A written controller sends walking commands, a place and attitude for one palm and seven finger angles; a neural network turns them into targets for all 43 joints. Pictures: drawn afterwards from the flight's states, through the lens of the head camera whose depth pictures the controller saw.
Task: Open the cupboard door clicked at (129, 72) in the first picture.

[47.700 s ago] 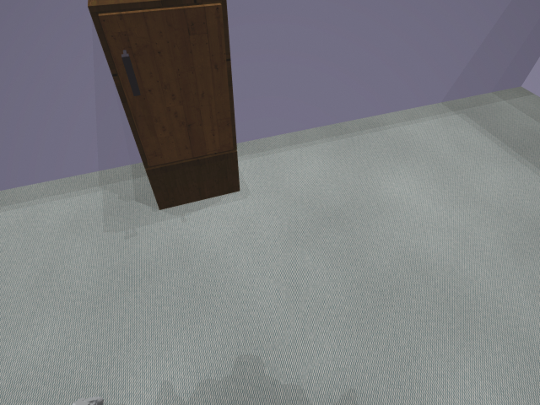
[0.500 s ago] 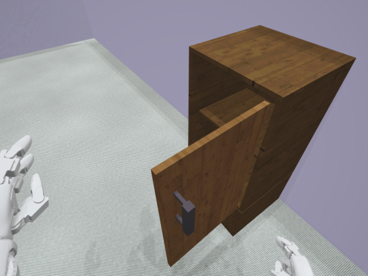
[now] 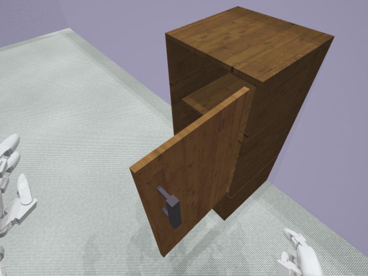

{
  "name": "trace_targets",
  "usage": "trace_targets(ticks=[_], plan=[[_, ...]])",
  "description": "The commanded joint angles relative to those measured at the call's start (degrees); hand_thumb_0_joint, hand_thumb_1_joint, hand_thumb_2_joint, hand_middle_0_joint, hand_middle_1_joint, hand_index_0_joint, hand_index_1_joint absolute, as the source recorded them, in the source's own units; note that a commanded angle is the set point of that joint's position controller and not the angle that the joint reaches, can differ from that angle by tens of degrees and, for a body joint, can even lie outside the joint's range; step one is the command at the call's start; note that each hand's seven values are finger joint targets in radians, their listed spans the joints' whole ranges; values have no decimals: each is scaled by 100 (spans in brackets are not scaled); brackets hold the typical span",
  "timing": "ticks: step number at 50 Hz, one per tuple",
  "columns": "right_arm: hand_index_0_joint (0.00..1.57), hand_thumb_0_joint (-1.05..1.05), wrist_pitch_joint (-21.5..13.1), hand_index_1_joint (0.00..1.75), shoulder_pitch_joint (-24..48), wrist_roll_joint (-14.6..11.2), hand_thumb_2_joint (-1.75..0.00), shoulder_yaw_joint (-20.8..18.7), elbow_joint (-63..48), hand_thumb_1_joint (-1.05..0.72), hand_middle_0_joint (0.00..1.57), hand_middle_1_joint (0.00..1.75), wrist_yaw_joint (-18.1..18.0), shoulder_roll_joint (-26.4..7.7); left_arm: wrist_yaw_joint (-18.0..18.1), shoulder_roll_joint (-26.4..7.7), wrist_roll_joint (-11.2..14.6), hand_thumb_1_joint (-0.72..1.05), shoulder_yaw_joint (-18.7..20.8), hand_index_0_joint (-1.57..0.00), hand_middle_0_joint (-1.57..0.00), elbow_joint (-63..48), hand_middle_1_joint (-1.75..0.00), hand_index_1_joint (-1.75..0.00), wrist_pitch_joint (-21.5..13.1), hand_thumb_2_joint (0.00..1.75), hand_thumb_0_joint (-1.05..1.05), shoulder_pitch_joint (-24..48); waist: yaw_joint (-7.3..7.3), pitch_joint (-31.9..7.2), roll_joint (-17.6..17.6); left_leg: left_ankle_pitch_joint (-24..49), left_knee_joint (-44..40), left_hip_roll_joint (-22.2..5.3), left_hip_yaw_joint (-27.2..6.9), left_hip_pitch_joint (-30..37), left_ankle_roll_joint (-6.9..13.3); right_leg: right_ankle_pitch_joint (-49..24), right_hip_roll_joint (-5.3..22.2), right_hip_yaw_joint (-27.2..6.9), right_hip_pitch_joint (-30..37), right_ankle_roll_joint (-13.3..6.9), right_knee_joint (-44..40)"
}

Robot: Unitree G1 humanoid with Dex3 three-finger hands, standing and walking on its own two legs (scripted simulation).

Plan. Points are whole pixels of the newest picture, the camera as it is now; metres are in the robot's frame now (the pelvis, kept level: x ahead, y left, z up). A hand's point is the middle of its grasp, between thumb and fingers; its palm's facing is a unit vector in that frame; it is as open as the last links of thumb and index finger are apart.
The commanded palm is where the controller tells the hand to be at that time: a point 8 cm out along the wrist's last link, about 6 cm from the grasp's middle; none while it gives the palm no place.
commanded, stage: step back with the hand held close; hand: left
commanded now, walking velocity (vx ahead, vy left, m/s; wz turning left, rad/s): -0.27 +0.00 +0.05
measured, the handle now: (168, 207) +0.29 +0.06 -0.05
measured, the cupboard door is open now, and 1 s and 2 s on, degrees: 93 93 93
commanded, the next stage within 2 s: stop stepping back and stand still in 1.58 s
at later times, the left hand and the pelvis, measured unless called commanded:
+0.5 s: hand out of the picture +0.13 +0.30 +0.15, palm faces +0.45 -0.75 -0.48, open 7.4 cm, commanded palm +0.07 +0.33 +0.17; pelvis -0.07 +0.03 -0.01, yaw +1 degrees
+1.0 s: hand out of the picture +0.07 +0.27 +0.16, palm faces +0.38 -0.79 -0.48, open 7.4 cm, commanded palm +0.00 +0.31 +0.17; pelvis -0.14 +0.01 -0.01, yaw +1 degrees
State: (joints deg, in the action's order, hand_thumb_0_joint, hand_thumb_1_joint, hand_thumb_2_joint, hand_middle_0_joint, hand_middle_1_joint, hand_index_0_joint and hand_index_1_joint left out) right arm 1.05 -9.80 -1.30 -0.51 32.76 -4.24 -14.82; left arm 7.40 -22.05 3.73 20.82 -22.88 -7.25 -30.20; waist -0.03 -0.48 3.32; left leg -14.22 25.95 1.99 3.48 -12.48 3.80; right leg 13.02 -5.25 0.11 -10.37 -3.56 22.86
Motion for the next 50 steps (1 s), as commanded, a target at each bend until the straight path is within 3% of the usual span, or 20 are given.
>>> trace_targets(ticks=[1, 5, 11, 14, 19, 25, 28, 32, 35, 39, 40, 41, 43, 45, 47, 48, 49, 50], plan=[[20, 0, -122, 30, 534, -54, -90, -245, -1041, -90, 20, 30, -61, -565, 180, -1417, 32, 90, 1055, -20, -20, -1489, -30, -30, -401, 90, 0, -40, -25, -1024, -290, 1952, -34, -640, -688, 142, -56, -3006, 970, -798, 466, 415, 197], [20, 0, -84, 30, 524, -44, -90, -259, -1077, -90, 20, 30, -83, -602, 227, -1451, 47, 90, 1139, -20, -20, -1552, -30, -30, -401, 90, 0, -295, -26, -1026, 53, 1731, -75, -685, -785, -251, -33, -2747, 942, -807, 537, 402, 343], [20, 0, -153, 30, 446, -31, -90, -266, -1084, -90, 20, 30, -98, -619, 261, -1411, 16, 90, 1101, -20, -20, -1651, -30, -30, -459, 90, 0, -326, -1, -795, -31, 728, -293, -764, -1004, -852, 35, -1750, 827, -884, 459, 342, 342], [20, 0, -215, 30, 408, -5, -90, -261, -1073, -90, 20, 30, -107, -664, 268, -1361, -36, 90, 1064, -20, -20, -1597, -30, -30, -501, 90, 0, -228, 16, -518, 42, -207, -512, -836, -1161, -1368, 122, -897, 737, -935, 417, 309, 332], [20, 0, -360, 30, 325, 50, -90, -256, -1056, -90, 20, 30, -150, -703, 288, -1253, -175, 90, 1045, -20, -20, -1506, -30, -30, -581, 90, 0, 33, 41, -208, 57, -1875, -952, -1041, -1512, -2522, 297, -150, 588, -900, 833, 304, 732], [20, 0, -549, 30, 318, 148, -90, -261, -983, -90, 20, 30, -169, -706, 258, -1243, -312, 90, 1115, -20, -20, -1681, -30, -30, -668, 90, 0, 507, 4, -179, 334, -2824, -1559, -1537, -2080, -3351, 469, -41, 264, -519, 1354, 396, 1833], [20, 0, -594, 30, 305, 139, -90, -280, -950, -90, 20, 30, -122, -644, 209, -1217, -249, 90, 1140, -20, -20, -1593, -30, -30, -720, 90, 0, 302, 44, -151, -37, -2239, -1212, -1452, -2013, -3015, 460, -345, 281, -740, 1024, 304, 1677], [20, 0, -658, 30, 335, 174, -90, -311, -876, -90, 20, 30, -48, -671, 156, -1157, -259, 90, 1136, -20, -20, -1932, -30, -30, -846, 90, 0, 425, 39, -473, 238, -2210, -1143, -1481, -1904, -3047, 469, -271, 270, -782, 1176, 305, 1909], [20, 0, -697, 30, 388, 228, -90, -335, -811, -90, 20, 30, -28, -685, 160, -1327, -274, 90, 1325, -20, -20, -2006, -30, -30, -883, 90, 0, 413, 14, -487, 415, -2532, -1410, -1708, -2131, -3252, 532, 337, 128, -630, 1230, 327, 2237], [20, 0, -806, 30, 397, 238, -90, -303, -704, -90, 20, 30, 37, -575, 151, -1246, -112, 90, 1230, -20, -20, -2098, -30, -30, -955, 90, 0, 240, 42, -567, 313, -1517, -1315, -1605, -2064, -2097, 301, 700, 125, -494, 460, 220, 1490], [20, 0, -817, 30, 379, 247, -90, -311, -635, -90, 20, 30, 45, -566, 173, -1283, -82, 90, 1246, -20, -20, -2042, -30, -30, -968, 90, 0, 122, 52, -646, 350, -819, -1180, -1556, -1988, -1671, 199, 458, 180, -470, 245, 191, 1209], [20, 0, -845, 30, 470, 219, -90, -302, -617, -90, 20, 30, 62, -548, 152, -1181, -69, 90, 1110, -20, -20, -2068, -30, -30, -971, 90, 0, 156, 26, -927, 347, -755, -1195, -1541, -1892, -1473, 160, 592, 135, -417, 337, 216, 1256], [20, 0, -843, 30, 496, 199, -90, -328, -635, -90, 20, 30, 72, -564, 155, -1224, -49, 90, 1184, -20, -20, -2072, -30, -30, -929, 90, 0, 25, -10, -1114, 513, -1024, -1228, -1530, -1745, -1506, 188, 704, 126, -376, 446, 216, 1303], [20, 0, -839, 30, 527, 185, -90, -316, -648, -90, 20, 30, 78, -552, 176, -1346, -18, 90, 1294, -20, -20, -2064, -30, -30, -894, 90, 0, -209, -6, -1101, 553, -1067, -1114, -1448, -1560, -1573, 136, 544, 205, -360, 451, 185, 1075], [20, 0, -795, 30, 595, 168, -90, -283, -698, -90, 20, 30, 101, -537, 171, -1361, 4, 90, 1261, -20, -20, -2018, -30, -30, -820, 90, 0, -209, 15, -952, 272, -1524, -899, -1235, -1316, -1851, 38, 729, 384, -585, 359, 98, 757], [20, 0, -751, 30, 577, 172, -90, -289, -722, -90, 20, 30, 91, -542, 176, -1385, -21, 90, 1260, -20, -20, -1959, -30, -30, -792, 90, 0, -166, 44, -715, 72, -1846, -597, -977, -1107, -2036, -68, 1258, 578, -915, 49, -3, 392], [20, 0, -703, 30, 553, 184, -90, -295, -738, -90, 20, 30, 98, -519, 193, -1442, -55, 90, 1283, -20, -20, -1886, -30, -30, -766, 90, 0, -114, 67, -486, -299, -1837, 35, -695, -886, -1910, -217, 2032, 952, -1506, -635, -156, -273], [20, 0, -681, 30, 455, 192, -90, -319, -641, -90, 20, 30, 123, -494, 219, -1556, -76, 90, 1323, -20, -20, -1881, -30, -30, -781, 90, 0, -105, 93, -457, -723, -1385, 1029, -367, -662, -1331, -415, 2329, 1549, -2106, -1504, -409, -945]])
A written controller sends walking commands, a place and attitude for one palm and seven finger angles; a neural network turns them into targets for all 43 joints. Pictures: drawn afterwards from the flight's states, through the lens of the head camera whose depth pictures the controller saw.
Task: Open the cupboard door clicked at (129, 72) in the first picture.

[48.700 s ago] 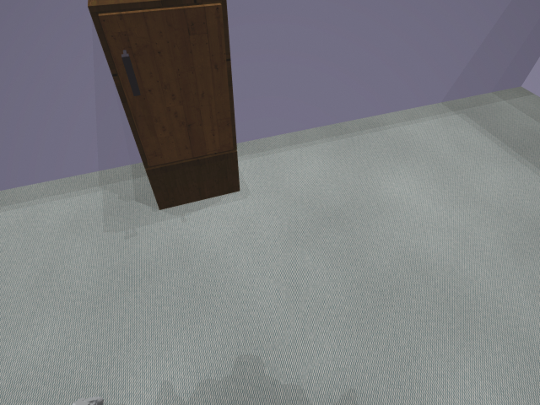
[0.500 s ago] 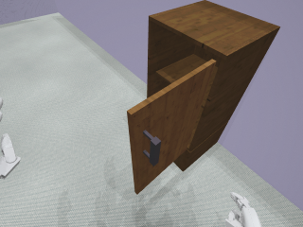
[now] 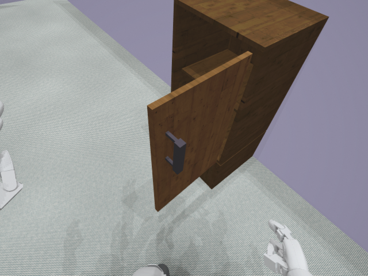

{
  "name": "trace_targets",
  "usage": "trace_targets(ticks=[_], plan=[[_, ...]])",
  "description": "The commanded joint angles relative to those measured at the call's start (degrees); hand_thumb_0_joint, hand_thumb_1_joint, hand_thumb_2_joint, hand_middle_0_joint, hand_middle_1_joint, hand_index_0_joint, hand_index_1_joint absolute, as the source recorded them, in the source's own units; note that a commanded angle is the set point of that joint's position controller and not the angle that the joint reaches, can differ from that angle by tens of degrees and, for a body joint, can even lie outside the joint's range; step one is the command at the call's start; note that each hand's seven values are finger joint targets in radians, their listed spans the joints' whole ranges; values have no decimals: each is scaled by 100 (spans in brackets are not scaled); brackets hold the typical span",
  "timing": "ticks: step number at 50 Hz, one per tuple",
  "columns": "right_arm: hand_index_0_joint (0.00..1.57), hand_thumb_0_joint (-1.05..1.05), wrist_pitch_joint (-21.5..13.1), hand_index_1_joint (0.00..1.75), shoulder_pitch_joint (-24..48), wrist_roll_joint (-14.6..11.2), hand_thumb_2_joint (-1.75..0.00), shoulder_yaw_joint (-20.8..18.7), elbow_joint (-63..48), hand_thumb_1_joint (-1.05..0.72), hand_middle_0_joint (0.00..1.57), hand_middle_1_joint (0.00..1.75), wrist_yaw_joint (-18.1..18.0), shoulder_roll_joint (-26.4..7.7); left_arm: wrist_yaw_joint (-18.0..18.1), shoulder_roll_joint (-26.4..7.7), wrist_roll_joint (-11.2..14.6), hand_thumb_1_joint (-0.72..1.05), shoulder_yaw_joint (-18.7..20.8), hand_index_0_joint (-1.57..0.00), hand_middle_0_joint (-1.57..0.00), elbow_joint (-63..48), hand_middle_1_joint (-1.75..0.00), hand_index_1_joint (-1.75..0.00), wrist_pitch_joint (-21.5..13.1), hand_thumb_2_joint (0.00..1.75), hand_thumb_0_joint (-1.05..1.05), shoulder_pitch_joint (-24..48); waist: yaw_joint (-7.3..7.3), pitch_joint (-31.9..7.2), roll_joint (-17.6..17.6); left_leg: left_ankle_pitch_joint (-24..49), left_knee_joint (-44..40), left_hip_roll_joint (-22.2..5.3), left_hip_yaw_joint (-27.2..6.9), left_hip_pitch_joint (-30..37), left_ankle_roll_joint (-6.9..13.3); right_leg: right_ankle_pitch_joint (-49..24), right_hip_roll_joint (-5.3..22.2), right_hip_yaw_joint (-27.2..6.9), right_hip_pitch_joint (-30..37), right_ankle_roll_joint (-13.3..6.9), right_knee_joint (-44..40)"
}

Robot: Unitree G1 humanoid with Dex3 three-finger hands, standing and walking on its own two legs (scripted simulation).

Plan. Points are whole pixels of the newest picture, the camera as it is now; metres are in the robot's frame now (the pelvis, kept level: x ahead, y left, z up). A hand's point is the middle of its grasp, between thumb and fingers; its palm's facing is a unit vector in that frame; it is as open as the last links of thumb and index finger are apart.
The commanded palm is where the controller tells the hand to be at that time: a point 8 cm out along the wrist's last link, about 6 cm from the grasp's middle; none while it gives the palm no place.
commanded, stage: step back with the hand held close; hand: left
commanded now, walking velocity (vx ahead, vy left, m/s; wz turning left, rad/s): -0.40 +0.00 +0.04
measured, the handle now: (173, 152) +0.43 +0.05 -0.03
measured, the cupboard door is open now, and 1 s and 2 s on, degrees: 93 93 93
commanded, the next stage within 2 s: stop stepping back and stand still in 0.58 s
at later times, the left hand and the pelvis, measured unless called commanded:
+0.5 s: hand out of the picture +0.13 +0.24 +0.18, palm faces +0.32 -0.83 -0.46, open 7.4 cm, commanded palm +0.06 +0.29 +0.19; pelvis -0.09 -0.01 +0.02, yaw -2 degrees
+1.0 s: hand out of the picture -0.03 +0.20 +0.18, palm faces +0.44 -0.82 -0.36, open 7.5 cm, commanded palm -0.10 +0.24 +0.19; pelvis -0.24 -0.06 +0.01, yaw +1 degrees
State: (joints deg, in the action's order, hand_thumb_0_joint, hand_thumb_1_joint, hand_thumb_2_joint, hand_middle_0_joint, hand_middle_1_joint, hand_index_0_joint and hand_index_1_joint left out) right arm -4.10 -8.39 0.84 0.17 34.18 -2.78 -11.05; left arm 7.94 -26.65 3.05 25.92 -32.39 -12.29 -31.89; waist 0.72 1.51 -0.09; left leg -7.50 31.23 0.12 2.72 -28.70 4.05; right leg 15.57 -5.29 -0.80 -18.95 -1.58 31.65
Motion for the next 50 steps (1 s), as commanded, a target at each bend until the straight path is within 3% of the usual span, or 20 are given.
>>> trace_targets(ticks=[1, 4, 5, 8, 10, 11, 13, 15, 17, 27, 30, 31, 32, 33, 34, 37, 42, 45, 48, 50], plan=[[20, 0, -122, 30, 116, -22, -90, -385, -688, -90, 20, 30, 15, -766, 209, -996, -24, 90, 618, -20, -20, -903, -30, -30, -277, 90, 0, 158, 62, -707, -852, -1542, 1485, 105, -389, 740, -571, 1660, 2182, -2350, -1067, -842, -2175], [20, 0, 16, 30, 205, -30, -90, -335, -695, -90, 20, 30, -9, -657, 282, -978, -170, 90, 524, -20, -20, -681, -30, -30, -262, 90, 0, 349, 47, -551, -787, -1773, 2484, -5, -427, 367, -524, -662, 2081, -1590, -664, -782, -1752], [20, 0, 30, 30, 356, -42, -90, -283, -613, -90, 20, 30, -57, -659, 280, -916, -243, 90, 339, -20, -20, -703, -30, -30, -284, 90, 0, 504, 116, -238, -389, -1637, 1890, -117, -528, 426, -492, -1237, 1962, -1313, -696, -689, -1527], [20, 0, -14, 30, 205, -73, -90, -255, -542, -90, 20, 30, -219, -768, 321, -1111, -170, 90, 554, -20, -20, -1007, -30, -30, -300, 90, 0, 460, 114, -599, 98, -557, -647, 21, -262, 854, -447, -2584, 1193, -691, 357, -148, -673], [20, 0, -78, 30, 316, -120, -90, -431, -657, -90, 20, 30, -275, -960, 269, -1260, -179, 90, 747, -20, -20, -1300, -30, -30, -408, 90, 0, 375, -43, -983, 1004, 1368, -1077, -1121, -1379, 578, -4, -1712, 365, -144, 992, 336, 169], [20, 0, -169, 30, 176, -117, -90, -444, -675, -90, 20, 30, -231, -849, 210, -1208, -66, 90, 872, -20, -20, -1170, -30, -30, -438, 90, 0, 6, -96, -1439, 992, 1665, -1080, -1307, -1408, 763, 143, -741, 222, -160, 1062, 322, 584], [20, 0, -359, 30, 242, 105, -90, -428, -711, -90, 20, 30, -184, -899, 132, -1186, -44, 90, 942, -20, -20, -1727, -30, -30, -440, 90, 0, 33, -105, -1393, 1859, 1729, -1457, -1899, -1907, 219, 499, 948, 81, -186, 889, 286, 1974], [20, 0, -557, 30, 62, 66, -90, -458, -529, -90, 20, 30, -142, -834, 148, -1010, 21, 90, 781, -20, -20, -1885, -30, -30, -464, 90, 0, -15, -91, -1550, 1203, 3252, -840, -1825, -1618, 1491, 460, 1111, 171, -214, 22, 250, 1778], [20, 0, -644, 30, 18, 53, -90, -441, -363, -90, 20, 30, -42, -825, 135, -790, 50, 90, 598, -20, -20, -1633, -30, -30, -358, 90, 0, -296, -55, -1733, 1130, 4074, -756, -1700, -1465, 2454, 390, 1158, 138, -67, -363, 306, 1541], [20, 0, -562, 30, 417, 112, -90, -277, -538, -90, 20, 30, 53, -815, -33, -1051, 257, 90, 796, -20, -20, -1435, -30, -30, -95, 90, 0, -294, -171, -1707, 1329, 1511, -1539, -1416, -1138, 1792, 263, 741, 67, 206, 923, 274, -137], [20, 0, -390, 30, 598, 53, -90, -250, -795, -90, 20, 30, 92, -807, -96, -1498, 283, 90, 1205, -20, -20, -1618, -30, -30, -208, 90, 0, -517, -215, -1475, 674, -266, -996, -751, -537, 1006, -177, -596, 458, 78, 1372, 188, -1454], [20, 0, -294, 30, 552, -2, -90, -225, -862, -90, 20, 30, 104, -688, -85, -1546, 296, 90, 1233, -20, -20, -1504, -30, -30, -258, 90, 0, -417, -149, -1311, -367, -1090, -35, -221, -55, 686, -471, -901, 1218, -686, 1035, -24, -1806], [20, 0, -199, 30, 561, -90, -90, -181, -884, -90, 20, 30, 111, -630, -18, -1492, 178, 90, 1247, -20, -20, -1208, -30, -30, -295, 90, 0, -458, -280, -992, -1263, -1899, 1530, 273, 101, 6, -645, -2818, 2188, -1715, 634, 125, -2152], [20, 0, -190, 30, 515, -130, -90, -224, -782, -90, 20, 30, 96, -678, 36, -1307, 33, 90, 1077, -20, -20, -712, -30, -30, -199, 90, 0, -585, -195, -1069, -1605, -2237, 2432, 409, -409, -499, -604, -5003, 2257, -1320, 852, 548, -1453], [20, 0, -87, 30, 452, -124, -90, -216, -701, -90, 20, 30, 42, -555, 46, -1177, -3, 90, 1086, -20, -20, -498, -30, -30, -39, 90, 0, -810, -110, -1402, -1320, -2041, 2666, 257, -397, -631, -613, -6047, 2058, -517, 1343, 715, -885], [20, 0, -11, 30, 500, -189, -90, -71, -801, -90, 20, 30, -168, -547, 151, -910, -50, 90, 555, -20, -20, -514, -30, -30, 124, 90, 0, -110, 48, -929, -409, -1511, 2012, 184, 133, 195, -494, -5149, 1687, -433, 1087, 45, -882], [20, 0, -54, 30, 287, -214, -90, -221, -792, -90, 20, 30, -214, -858, 403, -820, -103, 90, 161, -20, -20, -511, -30, -30, 149, 90, 0, 906, 36, -464, -795, -1414, 1111, 96, 56, 621, -224, -3968, 2084, -966, 1387, 178, -1270], [20, 0, -14, 30, 251, -193, -90, -265, -840, -90, 20, 30, -135, -937, 428, -1038, -130, 90, 393, -20, -20, -875, -30, -30, -22, 90, 0, 734, 3, -438, -263, -1411, 26, 38, -53, 934, -117, -2849, 2084, -1182, 1554, 163, -1448], [20, 0, -50, 30, 55, -173, -90, -278, -925, -90, 20, 30, -53, -950, 367, -966, -82, 90, 546, -20, -20, -1034, -30, -30, -260, 90, 0, 274, 19, -543, 703, -138, -1336, -367, -558, 1728, 124, -2134, 1190, -659, 1495, 593, -863], [20, 0, -148, 30, -159, -183, -90, -332, -928, -90, 20, 30, -17, -979, 331, -1044, -78, 90, 776, -20, -20, -832, -30, -30, -351, 90, 0, -32, 28, -946, 898, 1038, -713, -878, -1215, 2124, 302, -1685, 729, -296, 1039, 640, -260]])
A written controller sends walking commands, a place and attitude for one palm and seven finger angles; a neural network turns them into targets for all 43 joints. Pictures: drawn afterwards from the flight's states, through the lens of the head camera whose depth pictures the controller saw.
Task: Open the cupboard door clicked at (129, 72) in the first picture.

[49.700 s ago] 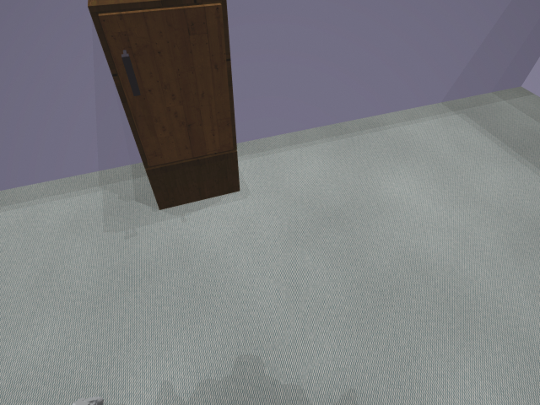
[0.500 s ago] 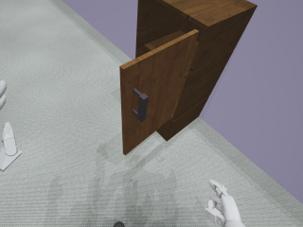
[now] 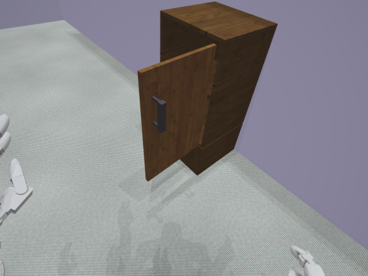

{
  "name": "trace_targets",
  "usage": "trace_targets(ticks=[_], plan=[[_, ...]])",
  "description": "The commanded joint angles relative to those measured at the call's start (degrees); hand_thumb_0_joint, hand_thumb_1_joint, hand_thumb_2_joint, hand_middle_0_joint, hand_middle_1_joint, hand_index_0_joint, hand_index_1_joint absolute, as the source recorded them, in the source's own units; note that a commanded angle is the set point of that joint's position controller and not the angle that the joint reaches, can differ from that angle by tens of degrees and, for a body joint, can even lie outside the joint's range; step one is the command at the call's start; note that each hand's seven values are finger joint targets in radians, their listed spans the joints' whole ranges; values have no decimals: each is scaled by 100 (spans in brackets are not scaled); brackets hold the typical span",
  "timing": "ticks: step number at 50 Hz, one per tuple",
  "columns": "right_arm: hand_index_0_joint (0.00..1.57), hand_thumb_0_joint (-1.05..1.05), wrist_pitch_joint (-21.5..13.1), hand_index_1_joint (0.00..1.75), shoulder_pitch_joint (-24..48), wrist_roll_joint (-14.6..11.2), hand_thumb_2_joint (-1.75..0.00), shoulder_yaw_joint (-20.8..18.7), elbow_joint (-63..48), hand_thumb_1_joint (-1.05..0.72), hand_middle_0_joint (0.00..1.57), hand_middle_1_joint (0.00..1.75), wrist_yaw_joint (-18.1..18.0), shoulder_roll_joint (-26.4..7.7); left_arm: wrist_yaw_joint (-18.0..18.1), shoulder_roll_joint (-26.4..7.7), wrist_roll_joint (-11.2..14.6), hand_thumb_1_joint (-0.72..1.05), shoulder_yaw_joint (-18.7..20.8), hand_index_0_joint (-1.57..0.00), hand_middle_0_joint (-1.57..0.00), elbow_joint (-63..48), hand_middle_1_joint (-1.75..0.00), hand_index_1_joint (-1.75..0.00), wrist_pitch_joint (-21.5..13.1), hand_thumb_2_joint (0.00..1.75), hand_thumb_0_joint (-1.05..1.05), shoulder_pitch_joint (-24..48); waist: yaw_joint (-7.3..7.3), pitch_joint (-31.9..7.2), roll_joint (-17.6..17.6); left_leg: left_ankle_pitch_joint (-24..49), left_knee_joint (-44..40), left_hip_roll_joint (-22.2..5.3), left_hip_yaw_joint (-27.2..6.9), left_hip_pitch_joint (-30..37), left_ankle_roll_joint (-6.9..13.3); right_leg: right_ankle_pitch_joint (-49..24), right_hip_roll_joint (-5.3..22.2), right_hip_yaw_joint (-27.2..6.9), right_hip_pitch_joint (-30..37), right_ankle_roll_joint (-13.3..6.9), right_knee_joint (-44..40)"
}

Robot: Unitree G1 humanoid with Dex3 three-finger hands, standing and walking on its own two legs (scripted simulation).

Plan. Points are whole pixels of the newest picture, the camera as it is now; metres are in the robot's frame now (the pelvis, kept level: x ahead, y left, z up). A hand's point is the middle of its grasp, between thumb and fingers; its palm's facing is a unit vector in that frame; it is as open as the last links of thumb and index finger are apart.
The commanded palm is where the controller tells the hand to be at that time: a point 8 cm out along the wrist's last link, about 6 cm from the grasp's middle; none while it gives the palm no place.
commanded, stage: stop stepping back and stand still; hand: left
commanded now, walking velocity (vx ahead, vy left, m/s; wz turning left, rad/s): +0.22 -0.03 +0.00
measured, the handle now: (158, 114) +0.67 +0.10 -0.04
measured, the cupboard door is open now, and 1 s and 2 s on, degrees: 93 93 93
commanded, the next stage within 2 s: let the arm hang, fingers relaxed in 0.88 s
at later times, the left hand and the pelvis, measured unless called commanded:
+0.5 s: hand (0, 225) +0.16 +0.27 +0.16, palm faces +0.45 -0.80 -0.41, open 7.5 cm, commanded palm +0.09 +0.31 +0.18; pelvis -0.04 +0.01 -0.01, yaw +2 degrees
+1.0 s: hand out of the picture +0.18 +0.28 +0.15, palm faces +0.39 -0.78 -0.49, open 7.4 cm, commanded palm none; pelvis -0.02 +0.02 +0.00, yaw +1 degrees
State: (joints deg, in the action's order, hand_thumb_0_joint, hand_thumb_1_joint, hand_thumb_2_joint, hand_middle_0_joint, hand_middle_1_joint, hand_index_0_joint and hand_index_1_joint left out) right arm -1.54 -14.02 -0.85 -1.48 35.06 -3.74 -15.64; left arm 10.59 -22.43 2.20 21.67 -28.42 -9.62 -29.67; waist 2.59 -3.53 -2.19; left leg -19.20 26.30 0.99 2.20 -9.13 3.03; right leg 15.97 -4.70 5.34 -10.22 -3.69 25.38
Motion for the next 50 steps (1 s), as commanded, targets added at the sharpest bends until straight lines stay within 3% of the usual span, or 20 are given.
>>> trace_targets(ticks=[1, 2, 4, 6, 10, 12, 13, 15, 16, 20, 23, 26, 27, 30, 34, 36, 41, 48, 49, 50], plan=[[20, 0, -446, 30, 486, 82, -90, -73, -971, -90, 20, 30, 76, -371, 33, -1439, 9, 90, 1163, -20, -20, -1323, -30, -30, -614, 90, 0, -338, -142, -381, 1541, 2074, -546, -1068, -1380, -70, 398, -481, 545, -601, -67, 538, 590], [20, 0, -503, 30, 543, 103, -90, -88, -964, -90, 20, 30, 66, -370, -12, -1366, 20, 90, 1098, -20, -20, -1359, -30, -30, -589, 90, 0, -332, -147, -41, 1642, 1286, -884, -1242, -1551, -512, 404, 504, 404, -420, -196, 407, 803], [20, 0, -642, 30, 519, 108, -90, -81, -889, -90, 20, 30, 10, -372, -49, -1234, -11, 90, 1046, -20, -20, -1080, -30, -30, -544, 90, 0, -181, -103, 556, 1370, -689, -1369, -1437, -1773, -1356, 529, 891, 384, -319, -235, 366, 1085], [20, 0, -742, 30, 479, 98, -90, -80, -808, -90, 20, 30, -59, -409, -71, -1151, -24, 90, 961, -20, -20, -781, -30, -30, -526, 90, 0, 7, -77, 706, 741, -1105, -1332, -1423, -1727, -1483, 478, 692, 388, -249, -197, 378, 771], [20, 0, -695, 30, 534, 105, -90, -100, -705, -90, 20, 30, -125, -462, -121, -1011, -91, 90, 743, -20, -20, -547, -30, -30, -470, 90, 0, 394, -85, 621, 723, -1649, -1106, -1094, -1249, -1899, 204, 624, 416, -358, 422, 225, 166], [20, 0, -648, 30, 543, 98, -90, -102, -695, -90, 20, 30, -125, -391, -120, -959, -101, 90, 654, -20, -20, -499, -30, -30, -411, 90, 0, 434, -131, 548, 382, -1792, -656, -815, -1030, -2053, 104, 1177, 569, -893, 413, 27, -97], [20, 0, -625, 30, 558, 109, -90, -113, -715, -90, 20, 30, -121, -360, -122, -979, -114, 90, 632, -20, -20, -610, -30, -30, -405, 90, 0, 501, -146, 542, -5, -1605, -78, -601, -836, -2081, 44, 1694, 852, -1510, 227, -155, -444], [20, 0, -597, 30, 619, 112, -90, -138, -681, -90, 20, 30, -75, -328, -76, -1193, -140, 90, 741, -20, -20, -909, -30, -30, -425, 90, 0, 701, -183, 451, -662, -661, 1867, -148, -165, -2232, -125, 2641, 1965, -3363, 34, -780, -1421], [20, 0, -617, 30, 609, 117, -90, -135, -660, -90, 20, 30, -50, -289, -39, -1184, -140, 90, 692, -20, -20, -1006, -30, -30, -490, 90, 0, 886, -198, 428, -694, -694, 2550, -171, -178, -2524, -178, 2296, 2377, -3526, 262, -1010, -1524], [20, 0, -623, 30, 632, 151, -90, -68, -610, -90, 20, 30, -71, -202, 9, -1397, -182, 90, 933, -20, -20, -1286, -30, -30, -667, 90, 0, 872, -179, 392, -3, -354, 1717, -461, -104, -1495, -168, 1395, 2124, -2186, -531, -836, -1242], [20, 0, -663, 30, 538, 163, -90, -17, -647, -90, 20, 30, -116, -132, 48, -1269, -86, 90, 1005, -20, -20, -1266, -30, -30, -687, 90, 0, 283, -172, 269, 353, 334, 162, -173, 294, -323, -159, 980, 1469, -1290, -608, -364, -624], [20, 0, -699, 30, 544, 73, -90, -108, -778, -90, 20, 30, -119, -329, 29, -1175, -6, 90, 1104, -20, -20, -1275, -30, -30, -724, 90, 0, -122, -250, 97, 1357, 1033, -603, -1380, -1513, -112, 375, 146, 492, -507, -699, 370, 761], [20, 0, -725, 30, 521, 122, -90, -56, -699, -90, 20, 30, -110, -240, -2, -1246, -50, 90, 1151, -20, -20, -1233, -30, -30, -718, 90, 0, -19, -193, 188, 1556, 1363, -824, -1512, -1699, -378, 419, 449, 417, -328, -611, 405, 1060], [20, 0, -848, 30, 468, 103, -90, -83, -639, -90, 20, 30, -74, -279, -75, -1182, -65, 90, 1091, -20, -20, -1005, -30, -30, -692, 90, 0, -132, -207, 189, 1160, 2480, -396, -1384, -1033, -265, 274, 239, 486, -258, -341, 402, 445], [20, 0, -736, 30, 414, 0, -90, -142, -724, -90, 20, 30, 29, -328, -104, -1039, 19, 90, 948, -20, -20, -913, -30, -30, -619, 90, 0, -444, -125, -457, 217, 2580, 476, -688, -194, -536, -213, -2932, 949, -1008, 699, 194, 132], [20, 0, -693, 30, 449, -9, -90, -101, -758, -90, 20, 30, 41, -267, -73, -1125, 43, 90, 984, -20, -20, -1063, -30, -30, -610, 90, 0, -425, -119, -648, 166, 2573, 524, -537, -43, -518, -276, -3850, 1170, -1087, 891, 148, 229], [20, 0, -616, 30, 609, 21, -90, -27, -883, -90, 20, 30, -50, -220, -53, -1262, 62, 90, 1097, -20, -20, -1329, -30, -30, -578, 90, 0, -282, -195, -533, 759, 3153, 40, -702, -232, -59, -214, -2795, 794, -691, 499, 337, 256], [20, 0, -572, 30, 630, 27, -90, -21, -881, -90, 20, 30, -67, -234, -84, -1017, 90, 90, 916, -20, -20, -793, -30, -30, -468, 90, 0, -286, -199, -195, 499, 1940, -219, -658, -238, -369, -234, -1878, 735, -837, 358, 340, -290], [20, 0, -870, 30, 1035, -7, -90, -307, 397, -90, 20, 30, 436, -1211, -882, -46, -395, 90, -1597, -20, -20, 3458, -30, -30, 366, 90, 0, 273, -25, 277, 490, 2279, 597, -779, -383, -764, -172, -2228, 1228, -510, -454, 199, 439], [20, 0, -620, 30, 543, 81, -90, -352, 564, -90, 20, 30, 421, -889, -1008, 196, -395, 90, -1530, -20, -20, 3679, -30, -30, 775, 90, 0, 242, -144, -188, 466, 2652, 454, -786, -289, -329, -224, -2102, 1187, -898, -535, 151, 225]])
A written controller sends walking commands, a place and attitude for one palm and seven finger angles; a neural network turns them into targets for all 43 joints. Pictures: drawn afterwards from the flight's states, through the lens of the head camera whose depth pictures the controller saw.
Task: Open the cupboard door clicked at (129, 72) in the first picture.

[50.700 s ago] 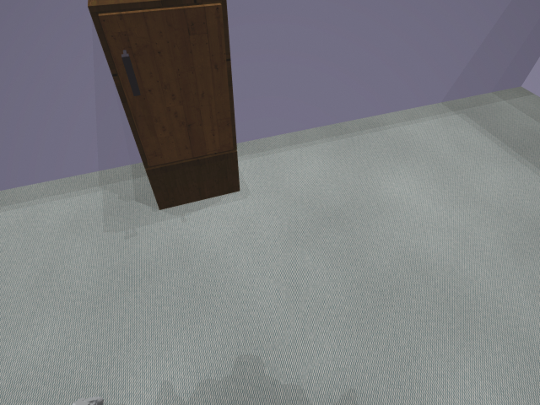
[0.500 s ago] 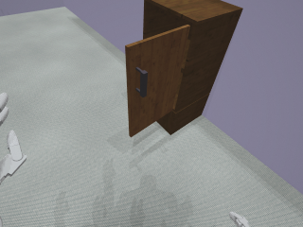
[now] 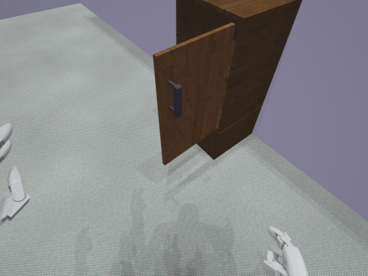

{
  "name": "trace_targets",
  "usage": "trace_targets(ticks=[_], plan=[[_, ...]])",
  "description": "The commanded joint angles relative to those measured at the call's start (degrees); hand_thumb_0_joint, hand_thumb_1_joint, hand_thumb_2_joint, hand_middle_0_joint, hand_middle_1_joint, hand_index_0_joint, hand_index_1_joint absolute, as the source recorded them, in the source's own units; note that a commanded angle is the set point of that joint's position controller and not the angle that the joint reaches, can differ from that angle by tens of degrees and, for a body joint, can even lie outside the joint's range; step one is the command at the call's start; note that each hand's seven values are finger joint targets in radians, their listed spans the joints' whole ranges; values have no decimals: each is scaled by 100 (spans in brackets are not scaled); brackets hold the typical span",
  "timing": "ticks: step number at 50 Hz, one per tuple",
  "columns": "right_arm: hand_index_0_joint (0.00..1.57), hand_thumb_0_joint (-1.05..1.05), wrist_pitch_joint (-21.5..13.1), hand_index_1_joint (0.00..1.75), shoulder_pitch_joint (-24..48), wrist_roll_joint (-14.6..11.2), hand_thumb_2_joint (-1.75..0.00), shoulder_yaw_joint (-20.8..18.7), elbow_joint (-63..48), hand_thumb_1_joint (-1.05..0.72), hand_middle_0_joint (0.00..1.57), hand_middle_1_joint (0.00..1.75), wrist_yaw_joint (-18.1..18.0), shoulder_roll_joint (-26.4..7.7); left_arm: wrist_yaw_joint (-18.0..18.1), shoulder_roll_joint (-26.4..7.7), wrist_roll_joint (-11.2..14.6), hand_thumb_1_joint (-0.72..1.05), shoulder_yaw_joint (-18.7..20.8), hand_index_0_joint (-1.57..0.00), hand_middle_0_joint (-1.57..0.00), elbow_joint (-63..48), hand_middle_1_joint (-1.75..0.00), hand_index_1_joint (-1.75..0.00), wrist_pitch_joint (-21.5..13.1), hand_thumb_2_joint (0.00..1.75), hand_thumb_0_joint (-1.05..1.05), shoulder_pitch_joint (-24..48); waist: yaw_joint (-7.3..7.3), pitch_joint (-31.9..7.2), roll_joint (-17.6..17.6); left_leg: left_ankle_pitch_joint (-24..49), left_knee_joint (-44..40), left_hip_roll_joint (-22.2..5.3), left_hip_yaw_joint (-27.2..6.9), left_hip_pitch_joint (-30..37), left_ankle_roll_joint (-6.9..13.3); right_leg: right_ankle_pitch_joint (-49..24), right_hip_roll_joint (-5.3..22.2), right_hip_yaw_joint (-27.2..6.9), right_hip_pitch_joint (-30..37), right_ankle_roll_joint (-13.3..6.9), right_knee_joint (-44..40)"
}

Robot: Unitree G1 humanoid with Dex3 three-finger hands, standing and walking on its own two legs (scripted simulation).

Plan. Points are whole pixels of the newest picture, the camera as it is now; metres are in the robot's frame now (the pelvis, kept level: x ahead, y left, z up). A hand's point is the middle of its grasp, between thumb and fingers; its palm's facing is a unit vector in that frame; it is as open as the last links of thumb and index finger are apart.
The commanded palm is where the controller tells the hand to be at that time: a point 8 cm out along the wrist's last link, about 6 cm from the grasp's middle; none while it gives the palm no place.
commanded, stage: let the arm hang, fingers relaxed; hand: left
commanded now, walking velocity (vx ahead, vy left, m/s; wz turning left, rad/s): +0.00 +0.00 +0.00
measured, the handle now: (174, 98) +0.69 +0.08 -0.04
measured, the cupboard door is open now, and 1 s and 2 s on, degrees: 93 93 93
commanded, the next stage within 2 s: look to check the result in 1.08 s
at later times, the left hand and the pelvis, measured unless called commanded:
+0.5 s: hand out of the picture -0.10 +0.18 -0.17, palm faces +0.05 -0.98 -0.21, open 7.2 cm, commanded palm none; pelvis -0.03 +0.00 +0.00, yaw +2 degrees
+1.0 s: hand out of the picture -0.05 +0.15 -0.18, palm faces +0.06 -0.99 -0.16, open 7.3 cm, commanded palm none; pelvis -0.03 +0.00 +0.00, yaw +1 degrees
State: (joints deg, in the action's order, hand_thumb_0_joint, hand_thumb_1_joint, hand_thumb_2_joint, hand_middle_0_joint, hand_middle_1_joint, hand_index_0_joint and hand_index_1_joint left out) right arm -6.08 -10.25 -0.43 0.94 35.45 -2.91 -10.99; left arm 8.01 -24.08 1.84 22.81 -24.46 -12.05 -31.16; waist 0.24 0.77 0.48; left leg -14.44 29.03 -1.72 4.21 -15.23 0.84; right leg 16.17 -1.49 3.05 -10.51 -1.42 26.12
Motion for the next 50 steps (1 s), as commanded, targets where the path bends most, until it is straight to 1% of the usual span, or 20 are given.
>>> trace_targets(ticks=[1, 2, 3, 4, 5, 6, 9, 10, 13, 14, 17, 19, 20, 21, 23, 25, 32, 40, 42, 50], plan=[[20, 0, 3, 30, -88, 98, -90, -515, 545, -90, 20, 30, 317, -1280, -765, 420, -359, 90, -1695, -20, -20, 3478, -30, -30, 1105, 90, 0, 560, 97, -714, 26, 1788, 76, -588, -658, 147, 123, -1590, 795, -463, -415, -84, 188], [20, 0, 121, 30, -4, 113, -90, -432, 542, -90, 20, 30, 309, -1256, -788, 384, -366, 90, -1721, -20, -20, 3771, -30, -30, 1107, 90, 0, 770, 27, -608, -212, 1551, -91, -632, -818, -104, 246, -1274, 697, -413, -332, -50, 225], [20, 0, 197, 30, 93, 143, -90, -376, 578, -90, 20, 30, 305, -1273, -799, 308, -372, 90, -1745, -20, -20, 4103, -30, -30, 1091, 90, 0, 956, -23, -512, -658, 1408, -144, -617, -937, -245, 296, -1157, 676, -427, -230, -49, 159], [20, 0, 250, 30, 148, 164, -90, -350, 648, -90, 20, 30, 299, -1277, -801, 228, -378, 90, -1767, -20, -20, 4476, -30, -30, 1076, 90, 0, 1147, -20, -462, -1050, 1313, -121, -545, -939, -188, 277, -1175, 732, -529, -222, -83, 42], [20, 0, 307, 30, 177, 172, -90, -339, 726, -90, 20, 30, 307, -1271, -792, 176, -375, 90, -1807, -20, -20, 4862, -30, -30, 1073, 90, 0, 1374, 15, -369, -1192, 1237, -136, -471, -870, -23, 220, -1085, 813, -636, -375, -151, -40], [20, 0, 385, 30, 138, 199, -90, -310, 841, -90, 20, 30, 307, -1221, -771, 205, -352, 90, -1867, -20, -20, 5241, -30, -30, 1101, 90, 0, 1519, 42, -267, -1047, 1137, -223, -410, -888, 11, 202, -934, 857, -683, -406, -182, -98], [20, 0, 531, 30, 151, 237, -90, -172, 1275, -90, 20, 30, 296, -992, -712, 368, -305, 90, -2037, -20, -20, 6387, -30, -30, 1201, 90, 0, 1620, -8, -38, -99, 896, -697, -395, -911, 28, 164, -366, 715, -685, -253, -75, -252], [20, 0, 555, 30, 118, 219, -90, -145, 1397, -90, 20, 30, 288, -986, -700, 315, -303, 90, -2064, -20, -20, 6702, -30, -30, 1203, 90, 0, 1592, -30, -56, 97, 729, -799, -400, -904, 29, 141, -221, 702, -669, -122, -55, -340], [20, 0, 577, 30, -56, 191, -90, -98, 1858, -90, 20, 30, 225, -751, -692, 462, -254, 90, -2113, -20, -20, 7562, -30, -30, 1171, 90, 0, 1435, -20, -19, 546, 322, -907, -316, -804, 127, 91, -193, 743, -751, -23, -114, -598], [20, 0, 584, 30, -162, 212, -90, -121, 1970, -90, 20, 30, 196, -643, -676, 624, -270, 90, -2044, -20, -20, 7742, -30, -30, 1158, 90, 0, 1347, -19, -66, 714, 277, -925, -322, -787, 147, 91, -251, 737, -711, 54, -137, -654], [20, 0, 633, 30, -433, 184, -90, -137, 2272, -90, 20, 30, 163, -550, -673, 664, -238, 90, -2097, -20, -20, 8191, -30, -30, 1150, 90, 0, 1233, -1, 35, 703, -16, -948, -311, -799, 174, 81, -80, 754, -712, 21, -172, -846], [20, 0, 653, 30, -632, 175, -90, -140, 2461, -90, 20, 30, 145, -483, -668, 723, -225, 90, -2129, -20, -20, 8433, -30, -30, 1142, 90, 0, 1182, 29, 166, 428, -51, -963, -321, -776, 210, 78, 29, 757, -676, -94, -181, -919], [20, 0, 666, 30, -731, 157, -90, -158, 2510, -90, 20, 30, 135, -507, -662, 736, -229, 90, -2134, -20, -20, 8512, -30, -30, 1137, 90, 0, 1135, 26, 257, 152, -21, -944, -340, -775, 254, 90, 99, 737, -642, -172, -175, -972], [20, 0, 670, 30, -826, 165, -90, -152, 2599, -90, 20, 30, 128, -456, -657, 796, -222, 90, -2158, -20, -20, 8605, -30, -30, 1143, 90, 0, 1113, 45, 292, 93, -22, -957, -348, -766, 264, 98, 169, 761, -630, -222, -175, -988], [20, 0, 675, 30, -979, 162, -90, -150, 2711, -90, 20, 30, 112, -393, -641, 869, -217, 90, -2173, -20, -20, 8723, -30, -30, 1152, 90, 0, 1011, 52, 312, 117, -75, -992, -350, -775, 270, 107, 232, 734, -633, -254, -165, -968], [20, 0, 688, 30, -1049, 151, -90, -157, 2769, -90, 20, 30, 107, -360, -625, 897, -219, 90, -2170, -20, -20, 8811, -30, -30, 1161, 90, 0, 890, 15, 459, -30, -119, -983, -343, -748, 246, 121, 349, 714, -594, -359, -161, -972], [20, 0, 691, 30, -1331, 174, -90, -159, 2937, -90, 20, 30, 101, -71, -577, 1127, -232, 90, -2165, -20, -20, 8941, -30, -30, 1172, 90, 0, 711, 31, 584, -243, -202, -980, -319, -719, 133, 141, 563, 701, -611, -546, -139, -883], [20, 0, 651, 30, -1339, 170, -90, -177, 2951, -90, 20, 30, 100, 72, -546, 1255, -252, 90, -2130, -20, -20, 8892, -30, -30, 1137, 90, 0, 641, 11, 662, -103, -102, -956, -299, -706, 109, 132, 408, 680, -585, -647, -129, -795], [20, 0, 629, 30, -1332, 177, -90, -179, 2969, -90, 20, 30, 95, 132, -547, 1282, -252, 90, -2124, -20, -20, 8863, -30, -30, 1132, 90, 0, 721, 25, 671, 53, -83, -1012, -312, -730, 36, 130, 233, 690, -573, -565, -127, -755], [20, 0, 604, 30, -1220, 161, -90, -192, 2920, -90, 20, 30, 83, 59, -557, 1274, -250, 90, -2122, -20, -20, 8860, -30, -30, 1106, 90, 0, 739, 12, 628, 53, 88, -1021, -338, -724, 187, 122, -1, 682, -566, -494, -114, -771]])
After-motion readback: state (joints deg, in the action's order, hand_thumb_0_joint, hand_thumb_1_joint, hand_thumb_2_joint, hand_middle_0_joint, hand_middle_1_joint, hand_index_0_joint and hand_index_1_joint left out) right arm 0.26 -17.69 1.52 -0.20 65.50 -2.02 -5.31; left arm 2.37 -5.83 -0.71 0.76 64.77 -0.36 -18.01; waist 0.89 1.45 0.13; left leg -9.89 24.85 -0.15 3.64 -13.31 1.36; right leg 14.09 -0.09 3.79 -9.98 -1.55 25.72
